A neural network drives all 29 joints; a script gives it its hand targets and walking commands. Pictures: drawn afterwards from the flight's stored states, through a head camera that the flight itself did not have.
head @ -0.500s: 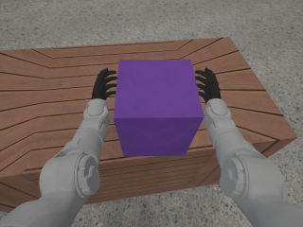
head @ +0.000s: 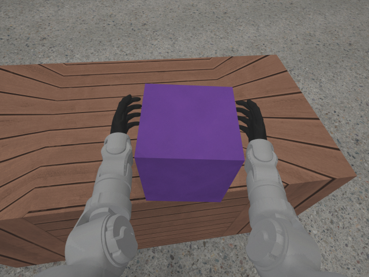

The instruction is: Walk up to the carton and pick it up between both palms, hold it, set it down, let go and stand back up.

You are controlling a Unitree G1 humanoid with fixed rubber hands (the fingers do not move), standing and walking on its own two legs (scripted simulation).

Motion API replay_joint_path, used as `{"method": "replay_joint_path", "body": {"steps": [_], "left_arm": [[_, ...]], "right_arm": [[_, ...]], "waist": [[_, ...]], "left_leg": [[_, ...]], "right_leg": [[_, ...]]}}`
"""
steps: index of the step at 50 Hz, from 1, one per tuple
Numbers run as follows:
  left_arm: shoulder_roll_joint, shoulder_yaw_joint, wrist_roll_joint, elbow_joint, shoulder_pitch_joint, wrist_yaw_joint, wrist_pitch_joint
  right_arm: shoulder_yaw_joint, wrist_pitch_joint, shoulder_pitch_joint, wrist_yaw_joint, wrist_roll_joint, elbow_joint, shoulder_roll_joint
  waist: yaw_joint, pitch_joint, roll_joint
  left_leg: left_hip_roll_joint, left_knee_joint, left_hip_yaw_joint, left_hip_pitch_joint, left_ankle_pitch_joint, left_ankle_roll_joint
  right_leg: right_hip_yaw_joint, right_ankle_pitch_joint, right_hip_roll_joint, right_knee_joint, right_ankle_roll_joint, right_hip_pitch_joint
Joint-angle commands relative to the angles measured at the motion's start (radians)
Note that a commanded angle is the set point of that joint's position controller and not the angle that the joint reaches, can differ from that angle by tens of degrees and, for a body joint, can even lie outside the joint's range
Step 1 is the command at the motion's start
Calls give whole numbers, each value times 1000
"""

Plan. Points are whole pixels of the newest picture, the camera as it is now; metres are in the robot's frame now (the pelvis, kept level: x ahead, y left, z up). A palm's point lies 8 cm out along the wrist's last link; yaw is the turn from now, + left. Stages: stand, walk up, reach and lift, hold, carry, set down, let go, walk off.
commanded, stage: reach and lift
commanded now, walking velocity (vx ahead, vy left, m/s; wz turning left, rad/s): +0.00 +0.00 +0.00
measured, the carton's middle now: (186, 147) +0.42 +0.04 -0.02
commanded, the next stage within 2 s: none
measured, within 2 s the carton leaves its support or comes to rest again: leaves its support in 0.82 s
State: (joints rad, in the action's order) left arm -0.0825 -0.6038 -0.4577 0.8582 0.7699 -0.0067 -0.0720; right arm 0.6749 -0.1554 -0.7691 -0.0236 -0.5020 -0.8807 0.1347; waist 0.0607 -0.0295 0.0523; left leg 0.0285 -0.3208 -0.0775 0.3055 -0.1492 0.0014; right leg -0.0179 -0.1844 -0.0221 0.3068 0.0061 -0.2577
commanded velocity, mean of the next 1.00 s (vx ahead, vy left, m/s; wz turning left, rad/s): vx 0.00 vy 0.00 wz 0.00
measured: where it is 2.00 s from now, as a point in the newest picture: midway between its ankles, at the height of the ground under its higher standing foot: outside the picture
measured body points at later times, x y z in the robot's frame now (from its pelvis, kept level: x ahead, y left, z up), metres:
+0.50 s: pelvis +0.00 +0.00 +0.00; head +0.05 +0.02 +0.45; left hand +0.41 +0.19 +0.06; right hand +0.42 -0.11 +0.07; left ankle +0.00 +0.12 -0.75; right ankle -0.03 -0.11 -0.75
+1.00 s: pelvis -0.01 +0.00 +0.00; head +0.00 +0.02 +0.45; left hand +0.39 +0.19 +0.08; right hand +0.40 -0.11 +0.09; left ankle +0.00 +0.12 -0.75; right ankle -0.03 -0.11 -0.75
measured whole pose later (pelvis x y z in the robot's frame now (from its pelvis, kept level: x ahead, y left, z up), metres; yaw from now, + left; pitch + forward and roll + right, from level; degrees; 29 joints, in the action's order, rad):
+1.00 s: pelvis -0.01 +0.00 +0.00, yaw +2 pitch +4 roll +0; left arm -0.04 -0.48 -0.36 0.86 0.74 -0.03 0.00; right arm 0.56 -0.17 -0.73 0.03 -0.37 -0.95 0.10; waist 0.04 -0.04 0.04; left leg 0.02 -0.29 -0.05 0.24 -0.12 0.00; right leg 0.02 -0.15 -0.02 0.26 0.01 -0.17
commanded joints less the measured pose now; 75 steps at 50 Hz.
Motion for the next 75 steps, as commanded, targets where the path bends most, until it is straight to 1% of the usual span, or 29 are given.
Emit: {"method": "replay_joint_path", "body": {"steps": [1,14,22,28,35,41,45,51,59,66,75], "left_arm": [[-370,201,-6,-1,425,80,-6],[-388,210,-8,-10,428,83,2],[-395,217,-8,-12,438,81,3],[-417,272,19,-18,446,71,-2],[-435,332,59,-10,464,73,-9],[-448,380,93,-13,499,75,-6],[-448,390,104,-18,508,82,20],[-443,378,100,-48,502,97,96],[-450,387,98,-126,490,107,187],[-458,433,121,-181,485,107,231],[-463,498,158,-242,478,112,285]], "right_arm": [[-264,-44,-413,-99,-26,-20,432],[-265,-52,-427,-104,-26,-5,438],[-261,-62,-438,-104,-26,-3,436],[-298,-95,-453,-94,-4,-23,440],[-351,-119,-482,-78,29,-33,441],[-388,-120,-510,-66,62,-30,438],[-405,-98,-522,-62,90,-24,430],[-405,-41,-534,-64,129,-5,407],[-400,8,-548,-70,165,30,376],[-429,23,-557,-65,204,53,357],[-511,49,-565,-43,279,80,346]], "waist": [[25,-450,-42],[25,-454,-46],[19,-459,-45],[10,-501,-60],[-3,-518,-57],[-18,-529,-53],[-21,-498,-49],[-17,-417,-47],[-26,-367,-63],[-44,-364,-70],[-60,-357,-62]], "left_leg": [[-16,-57,-83,-249,460,-4],[-14,-47,-80,-259,445,-5],[-13,-39,-79,-261,426,-6],[-8,-53,-76,-283,474,-23],[-11,-42,-70,-252,440,-33],[-13,-29,-61,-256,402,-40],[-16,-10,-58,-257,353,-39],[-20,20,-60,-277,281,-32],[-21,24,-57,-360,272,-38],[-22,15,-45,-415,296,-49],[-29,9,-28,-430,315,-50]], "right_leg": [[98,368,10,25,-59,162],[108,329,8,13,-55,154],[112,309,8,4,-53,155],[119,367,2,12,-44,165],[113,427,4,20,-43,228],[108,430,5,8,-41,259],[104,393,8,-8,-42,273],[102,289,9,-41,-42,268],[118,182,-1,-72,-40,223],[129,171,-9,-80,-40,205],[126,222,-11,-76,-44,236]]}}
